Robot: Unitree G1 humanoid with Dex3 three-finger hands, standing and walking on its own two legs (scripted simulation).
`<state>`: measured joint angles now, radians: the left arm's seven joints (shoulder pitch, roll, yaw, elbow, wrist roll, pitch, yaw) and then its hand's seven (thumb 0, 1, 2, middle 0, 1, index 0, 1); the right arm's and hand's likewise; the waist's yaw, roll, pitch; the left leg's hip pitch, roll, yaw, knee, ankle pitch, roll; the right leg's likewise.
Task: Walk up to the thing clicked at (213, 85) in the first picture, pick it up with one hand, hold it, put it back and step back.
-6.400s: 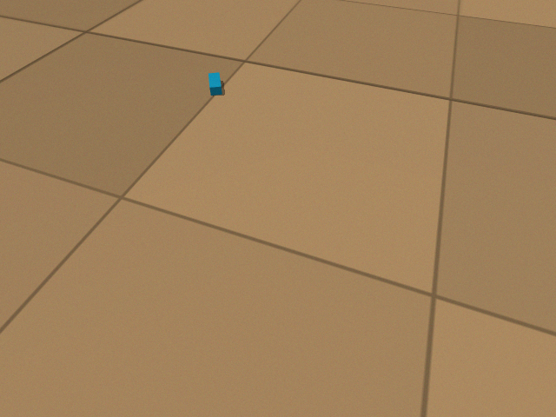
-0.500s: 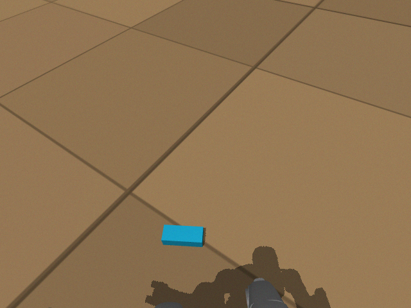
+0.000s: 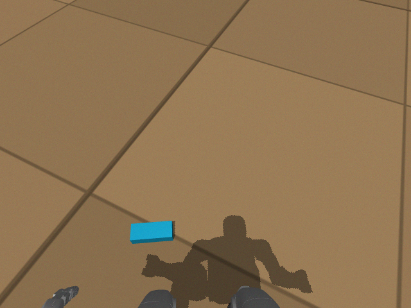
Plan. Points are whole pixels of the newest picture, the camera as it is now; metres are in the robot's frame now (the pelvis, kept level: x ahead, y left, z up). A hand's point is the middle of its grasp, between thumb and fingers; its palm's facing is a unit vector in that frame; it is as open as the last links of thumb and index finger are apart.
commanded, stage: walk up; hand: left
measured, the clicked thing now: (152, 232) +0.47 +0.23 -0.72
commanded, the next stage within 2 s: none
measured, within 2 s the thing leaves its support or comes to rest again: neither
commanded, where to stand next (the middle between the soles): +0.10 -0.04 m, yaw +1 degrees
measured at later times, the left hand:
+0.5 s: hand out of the picture +0.11 +0.24 -0.13, palm faces -0.01 -0.94 -0.35, open 7.4 cm
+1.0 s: hand out of the picture +0.12 +0.25 -0.13, palm faces +0.00 -0.95 -0.30, open 7.4 cm
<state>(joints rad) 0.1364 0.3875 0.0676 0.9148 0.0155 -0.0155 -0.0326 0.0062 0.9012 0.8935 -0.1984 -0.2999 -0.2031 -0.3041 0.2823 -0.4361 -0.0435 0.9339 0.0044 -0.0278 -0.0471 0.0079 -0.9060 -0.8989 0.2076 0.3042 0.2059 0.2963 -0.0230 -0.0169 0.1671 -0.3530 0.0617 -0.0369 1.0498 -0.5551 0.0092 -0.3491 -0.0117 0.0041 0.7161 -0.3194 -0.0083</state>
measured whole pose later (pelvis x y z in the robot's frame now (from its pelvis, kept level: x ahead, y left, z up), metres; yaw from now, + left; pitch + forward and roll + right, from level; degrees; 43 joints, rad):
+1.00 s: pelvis +0.02 +0.00 +0.03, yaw +0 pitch -2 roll +0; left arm 0.04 0.35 0.03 1.16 0.00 0.01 -0.02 0.01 0.90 0.89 -0.20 -0.30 -0.20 -0.30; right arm 0.07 -0.35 0.01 1.17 -0.01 -0.02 0.00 0.01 -0.91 -0.90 0.21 0.30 0.20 0.30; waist -0.01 -0.01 0.06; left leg -0.18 0.03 0.03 0.35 -0.13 -0.01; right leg -0.12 -0.01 0.02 0.34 -0.17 0.02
